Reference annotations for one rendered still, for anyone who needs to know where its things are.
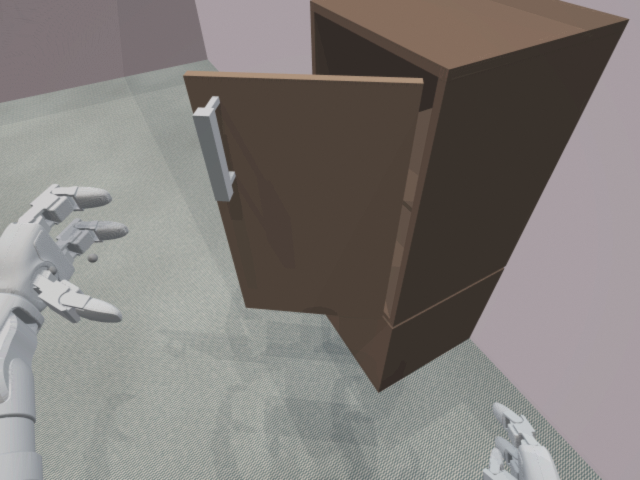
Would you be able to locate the robot left hand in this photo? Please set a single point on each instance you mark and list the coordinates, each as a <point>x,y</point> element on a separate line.
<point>27,250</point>

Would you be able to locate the robot left forearm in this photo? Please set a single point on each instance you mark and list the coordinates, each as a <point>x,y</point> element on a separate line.
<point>20,322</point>

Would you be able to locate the handle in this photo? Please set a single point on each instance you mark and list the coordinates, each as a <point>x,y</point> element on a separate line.
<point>212,148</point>

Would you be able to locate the cupboard door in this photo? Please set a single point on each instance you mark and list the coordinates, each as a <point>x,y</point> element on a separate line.
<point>321,164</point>

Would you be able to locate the robot right hand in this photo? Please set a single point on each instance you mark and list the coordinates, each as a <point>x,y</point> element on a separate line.
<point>530,461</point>

